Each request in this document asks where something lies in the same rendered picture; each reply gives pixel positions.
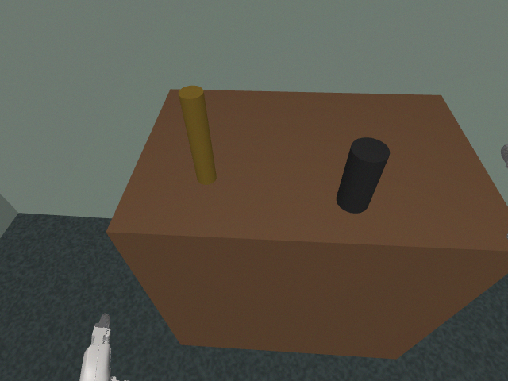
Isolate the left robot hand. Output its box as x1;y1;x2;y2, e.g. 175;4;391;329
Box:
79;313;126;381

